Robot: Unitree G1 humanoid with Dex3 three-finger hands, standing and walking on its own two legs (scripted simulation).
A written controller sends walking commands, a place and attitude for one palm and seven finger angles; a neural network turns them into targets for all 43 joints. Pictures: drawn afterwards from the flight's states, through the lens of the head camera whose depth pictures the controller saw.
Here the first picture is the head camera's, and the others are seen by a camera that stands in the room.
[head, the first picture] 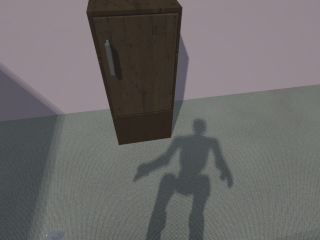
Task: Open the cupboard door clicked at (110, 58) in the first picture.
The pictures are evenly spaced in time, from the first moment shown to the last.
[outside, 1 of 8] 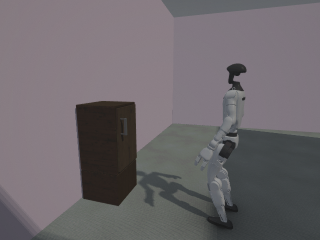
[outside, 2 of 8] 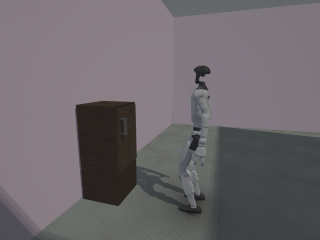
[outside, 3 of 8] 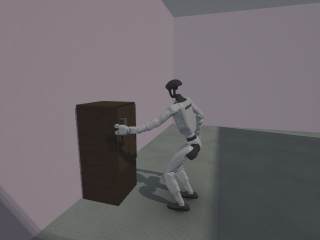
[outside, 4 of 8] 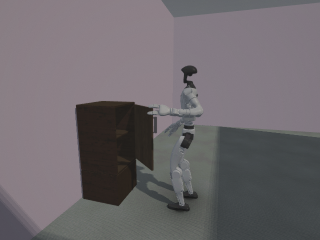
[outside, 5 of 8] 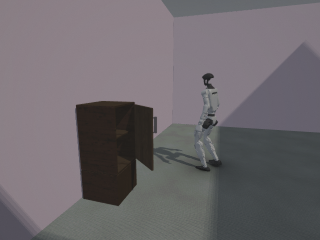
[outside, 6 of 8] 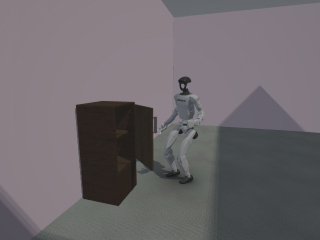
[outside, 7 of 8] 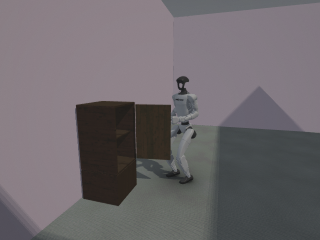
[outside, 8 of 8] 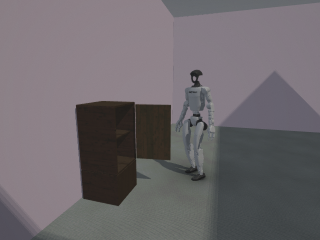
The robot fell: no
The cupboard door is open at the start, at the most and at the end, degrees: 0 99 98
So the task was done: yes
